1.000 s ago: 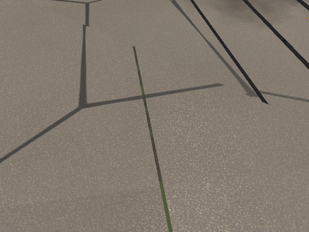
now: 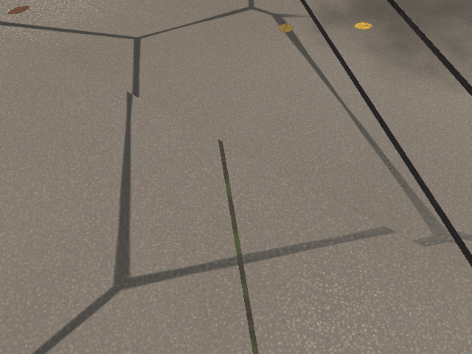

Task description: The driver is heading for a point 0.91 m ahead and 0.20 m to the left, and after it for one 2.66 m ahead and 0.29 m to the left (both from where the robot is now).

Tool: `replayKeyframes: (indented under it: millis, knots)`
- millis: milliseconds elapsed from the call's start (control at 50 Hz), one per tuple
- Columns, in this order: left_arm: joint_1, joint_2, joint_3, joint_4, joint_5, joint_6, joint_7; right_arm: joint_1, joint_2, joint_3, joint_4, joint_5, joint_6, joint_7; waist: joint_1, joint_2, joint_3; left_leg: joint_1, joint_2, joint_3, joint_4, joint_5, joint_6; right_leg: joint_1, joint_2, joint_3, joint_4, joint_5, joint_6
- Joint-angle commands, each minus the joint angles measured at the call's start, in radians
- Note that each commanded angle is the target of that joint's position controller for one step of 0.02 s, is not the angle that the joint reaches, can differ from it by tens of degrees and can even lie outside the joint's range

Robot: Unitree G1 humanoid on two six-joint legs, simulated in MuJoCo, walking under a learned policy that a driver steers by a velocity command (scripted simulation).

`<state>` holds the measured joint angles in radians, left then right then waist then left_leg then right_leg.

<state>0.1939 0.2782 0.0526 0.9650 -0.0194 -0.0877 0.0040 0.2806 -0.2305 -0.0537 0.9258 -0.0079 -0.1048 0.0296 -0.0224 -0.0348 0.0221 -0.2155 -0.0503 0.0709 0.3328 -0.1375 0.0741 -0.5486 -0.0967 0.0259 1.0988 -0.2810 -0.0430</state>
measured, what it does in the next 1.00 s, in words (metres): walks ahead: right foot, then left foot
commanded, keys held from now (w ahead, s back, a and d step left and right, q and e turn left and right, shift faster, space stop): no key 0.62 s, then w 0.34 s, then w+q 0.04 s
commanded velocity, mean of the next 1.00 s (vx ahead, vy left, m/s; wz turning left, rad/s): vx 0.20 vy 0.00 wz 0.00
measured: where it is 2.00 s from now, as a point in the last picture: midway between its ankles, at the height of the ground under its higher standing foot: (210, 258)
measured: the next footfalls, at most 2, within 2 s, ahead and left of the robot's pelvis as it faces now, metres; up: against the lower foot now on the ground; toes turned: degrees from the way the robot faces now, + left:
right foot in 0.26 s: +0.30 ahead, -0.13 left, +0.00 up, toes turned -2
left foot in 0.54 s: +0.20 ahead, +0.11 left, +0.00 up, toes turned +1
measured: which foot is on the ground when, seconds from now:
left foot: down 0.00-0.30, up 0.32-0.52, down 0.54-0.90, up 0.92-1.00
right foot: up 0.00-0.24, down 0.26-1.00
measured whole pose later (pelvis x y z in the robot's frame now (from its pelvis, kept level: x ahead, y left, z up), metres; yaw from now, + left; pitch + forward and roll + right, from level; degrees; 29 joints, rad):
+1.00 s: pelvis +0.28 -0.05 -0.01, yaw +1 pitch +1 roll +0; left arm 0.27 0.24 0.07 1.06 -0.01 -0.10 -0.01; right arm 0.31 -0.24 -0.07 1.04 0.04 -0.09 -0.02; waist 0.01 0.03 -0.01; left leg -0.39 0.04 -0.02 1.10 -0.39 0.04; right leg -0.21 0.03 -0.07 0.48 -0.29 -0.06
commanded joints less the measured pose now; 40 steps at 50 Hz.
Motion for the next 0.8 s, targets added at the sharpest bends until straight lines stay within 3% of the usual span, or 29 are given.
replayKeyframes:
  millis: [20, 80, 140, 220, 240, 260, 280, 300, 320, 340, 360, 380, 440, 460, 500, 540, 560, 580, 600, 640, 680, 700, 740, 760, 800]
  knots:
    - [0.045, 0.034, 0.012, -0.036, 0.016, 0.013, 0.008, -0.011, -0.137, -0.025, -0.037, -0.005, -0.013, -0.014, 0.053, 0.079, -0.016, 0.052, 0.273, -0.185, -0.158, 0.516, 0.162, -0.069, -0.034, 0.017, -0.11, 0.087, 0.031]
    - [-0.046, 0.005, 0.002, -0.062, 0.021, 0.012, 0.003, -0.005, -0.14, -0.02, -0.025, -0.003, 0.003, -0.03, 0.034, 0.103, -0.024, 0.016, 0.209, -0.067, -0.136, 0.618, 0.117, 0.017, 0.003, -0.021, -0.356, 0.264, 0.042]
    - [-0.123, 0.013, 0.0, -0.075, 0.017, 0.015, -0.003, 0.044, -0.153, -0.019, 0.007, 0.001, 0.014, -0.037, 0.001, 0.115, -0.041, 0.054, 0.211, -0.06, -0.113, 0.569, 0.104, 0.086, 0.044, -0.031, -0.486, 0.378, 0.04]
    - [-0.137, 0.057, 0.009, -0.081, 0.026, 0.008, -0.012, 0.023, -0.149, -0.021, 0.033, 0.013, 0.033, -0.045, 0.018, 0.122, -0.046, 0.152, 0.254, -0.11, -0.011, 0.528, 0.09, 0.112, 0.054, -0.006, -0.575, 0.296, -0.002]
    - [-0.092, 0.069, 0.016, -0.064, 0.031, 0.003, -0.013, 0.004, -0.146, -0.021, 0.035, 0.019, 0.039, -0.047, 0.049, 0.109, -0.062, 0.161, 0.24, -0.11, 0.047, 0.501, 0.071, 0.174, 0.064, -0.014, -0.642, 0.337, -0.017]
    - [-0.039, 0.107, 0.03, -0.041, 0.04, -0.001, -0.009, 0.032, -0.14, -0.02, 0.04, 0.015, 0.041, -0.048, 0.06, 0.067, -0.095, 0.153, 0.187, -0.097, 0.132, 0.472, 0.034, 0.284, 0.057, -0.007, -0.699, 0.537, -0.037]
    - [0.012, 0.166, 0.041, -0.031, 0.051, -0.002, -0.003, 0.087, -0.117, -0.012, 0.037, -0.007, 0.034, -0.047, 0.037, -0.015, -0.182, 0.055, 0.118, -0.064, 0.266, 0.277, -0.009, 0.482, -0.05, 0.083, -0.622, 0.938, -0.083]
    - [0.058, 0.134, 0.031, -0.013, 0.052, 0.012, 0.002, 0.223, -0.014, 0.018, 0.077, -0.008, 0.033, -0.044, 0.003, -0.16, -0.305, -0.119, 0.052, -0.051, 0.457, -0.128, -0.068, 0.712, -0.208, 0.24, -0.578, 1.077, -0.239]
    - [0.081, 0.056, 0.011, -0.003, 0.033, 0.025, -0.002, 0.172, -0.045, 0.015, 0.077, 0.003, 0.047, -0.045, 0.051, -0.172, -0.326, -0.175, 0.03, -0.087, 0.606, -0.52, -0.105, 0.686, -0.262, 0.343, -0.643, 0.967, -0.298]
    - [0.034, 0.052, 0.002, -0.008, 0.024, 0.028, -0.007, 0.11, -0.099, 0.0, 0.054, 0.02, 0.063, -0.047, 0.044, -0.124, -0.271, -0.22, 0.057, -0.131, 0.674, -0.587, -0.111, 0.596, -0.243, 0.339, -0.689, 0.719, -0.276]
    - [-0.029, 0.061, 0.001, -0.021, 0.028, 0.03, -0.006, 0.064, -0.107, -0.005, 0.048, 0.026, 0.082, -0.057, 0.03, -0.078, -0.212, -0.244, 0.082, -0.136, 0.69, -0.552, -0.114, 0.505, -0.219, 0.323, -0.732, 0.501, -0.24]
    - [-0.094, 0.067, 0.001, -0.037, 0.031, 0.033, -0.003, 0.035, -0.109, -0.01, 0.044, 0.02, 0.1, -0.067, 0.016, -0.055, -0.15, -0.235, 0.1, -0.132, 0.653, -0.499, -0.122, 0.395, -0.196, 0.293, -0.781, 0.345, -0.213]
    - [-0.188, 0.071, 0.005, -0.052, 0.045, 0.051, 0.01, 0.053, -0.071, -0.008, 0.064, 0.01, 0.127, -0.086, -0.024, -0.106, -0.1, -0.076, 0.104, -0.098, 0.467, -0.35, -0.127, 0.191, -0.114, 0.196, -0.858, 0.098, -0.152]
    - [-0.185, 0.066, 0.005, -0.047, 0.043, 0.055, 0.013, 0.063, -0.059, -0.006, 0.076, 0.009, 0.125, -0.086, -0.026, -0.104, -0.109, -0.025, 0.097, -0.084, 0.403, -0.277, -0.121, 0.171, -0.097, 0.167, -0.86, 0.073, -0.145]
    - [-0.175, 0.061, 0.004, -0.033, 0.025, 0.062, 0.018, 0.089, -0.045, -0.005, 0.102, 0.002, 0.123, -0.078, -0.043, -0.089, -0.116, 0.076, 0.075, -0.047, 0.246, -0.103, -0.1, 0.144, -0.067, 0.123, -0.849, -0.043, -0.118]
    - [-0.126, 0.036, -0.003, -0.006, 0.015, 0.065, 0.018, 0.064, -0.068, -0.006, 0.094, -0.021, 0.127, -0.07, -0.029, -0.044, -0.068, 0.096, 0.103, -0.074, 0.136, -0.057, -0.062, 0.116, -0.027, 0.099, -0.841, -0.221, -0.042]
    - [-0.105, 0.042, 0.0, 0.0, 0.02, 0.068, 0.018, 0.039, -0.109, -0.01, 0.079, -0.018, 0.126, -0.073, 0.002, 0.001, -0.018, 0.027, 0.145, -0.113, 0.086, -0.162, -0.04, 0.125, 0.01, 0.07, -0.818, -0.246, -0.007]
    - [-0.1, 0.035, 0.003, -0.004, 0.021, 0.07, 0.022, 0.018, -0.132, -0.017, 0.09, -0.008, 0.119, -0.071, 0.029, 0.1, 0.024, -0.124, 0.135, -0.121, 0.056, -0.339, -0.026, 0.219, 0.059, 0.011, -0.781, -0.158, 0.016]
    - [-0.104, 0.035, 0.002, 0.0, 0.027, 0.07, 0.026, -0.008, -0.1, -0.009, 0.088, -0.005, 0.106, -0.07, 0.031, 0.121, 0.036, -0.192, 0.131, -0.127, 0.013, -0.374, -0.033, 0.305, 0.061, 0.005, -0.731, -0.067, 0.02]
    - [-0.072, 0.033, 0.004, 0.02, 0.026, 0.071, 0.032, -0.013, -0.092, -0.009, 0.097, -0.007, 0.085, -0.069, 0.039, 0.133, 0.01, -0.189, 0.127, -0.123, -0.013, -0.368, -0.052, 0.356, 0.071, -0.012, -0.68, -0.024, 0.002]
    - [-0.06, 0.043, 0.011, 0.032, 0.015, 0.07, 0.032, 0.017, -0.118, -0.02, 0.1, 0.007, 0.075, -0.071, 0.024, 0.14, 0.015, -0.146, 0.14, -0.155, -0.021, -0.475, -0.018, 0.287, 0.111, -0.057, -0.606, -0.161, -0.013]
    - [-0.076, 0.039, 0.013, 0.029, 0.011, 0.065, 0.029, 0.046, -0.131, -0.026, 0.101, 0.013, 0.072, -0.072, 0.007, 0.149, 0.033, -0.113, 0.174, -0.207, -0.049, -0.543, 0.014, 0.219, 0.126, -0.075, -0.561, -0.202, -0.015]
    - [-0.127, 0.013, 0.012, 0.009, 0.004, 0.041, 0.015, 0.098, -0.175, -0.042, 0.109, 0.025, 0.058, -0.074, -0.023, 0.219, 0.084, -0.011, 0.315, -0.398, -0.13, -0.586, 0.099, 0.062, 0.13, -0.094, -0.422, -0.108, -0.019]
    - [-0.137, 0.01, 0.014, 0.002, 0.002, 0.028, 0.007, 0.111, -0.174, -0.046, 0.116, 0.029, 0.048, -0.076, -0.027, 0.228, 0.101, 0.023, 0.366, -0.45, -0.137, -0.539, 0.13, 0.011, 0.097, -0.069, -0.374, -0.092, -0.031]
    - [-0.142, 0.01, 0.016, -0.007, -0.008, 0.006, -0.007, 0.109, -0.149, -0.043, 0.114, 0.029, 0.031, -0.072, -0.018, 0.203, 0.107, 0.091, 0.379, -0.437, -0.109, -0.38, 0.134, -0.038, 0.064, -0.05, -0.372, -0.138, -0.05]
Velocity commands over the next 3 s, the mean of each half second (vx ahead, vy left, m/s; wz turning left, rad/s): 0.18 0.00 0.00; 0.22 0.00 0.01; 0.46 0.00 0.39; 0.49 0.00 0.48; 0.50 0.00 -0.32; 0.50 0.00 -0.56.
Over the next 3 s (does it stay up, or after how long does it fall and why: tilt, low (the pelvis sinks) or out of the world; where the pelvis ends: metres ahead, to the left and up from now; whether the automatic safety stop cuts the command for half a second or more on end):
stays up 1.31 0.27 -0.02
